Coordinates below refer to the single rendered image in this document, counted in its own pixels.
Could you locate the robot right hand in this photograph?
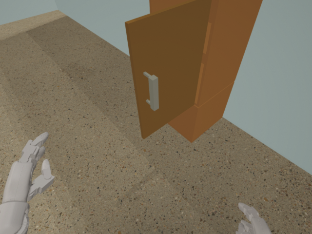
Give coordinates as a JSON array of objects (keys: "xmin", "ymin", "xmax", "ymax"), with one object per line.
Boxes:
[{"xmin": 236, "ymin": 202, "xmax": 272, "ymax": 234}]

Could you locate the handle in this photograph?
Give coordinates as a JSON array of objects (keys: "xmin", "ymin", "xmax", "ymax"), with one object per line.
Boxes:
[{"xmin": 143, "ymin": 72, "xmax": 159, "ymax": 111}]

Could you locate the cupboard door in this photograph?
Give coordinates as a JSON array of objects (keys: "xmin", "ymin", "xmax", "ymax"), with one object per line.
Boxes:
[{"xmin": 125, "ymin": 0, "xmax": 212, "ymax": 139}]

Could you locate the robot left hand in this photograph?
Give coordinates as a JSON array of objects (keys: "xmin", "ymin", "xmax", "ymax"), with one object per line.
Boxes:
[{"xmin": 2, "ymin": 132, "xmax": 55, "ymax": 204}]

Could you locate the robot left forearm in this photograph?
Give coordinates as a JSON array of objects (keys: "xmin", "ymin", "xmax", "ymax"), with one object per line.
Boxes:
[{"xmin": 0, "ymin": 201, "xmax": 30, "ymax": 234}]

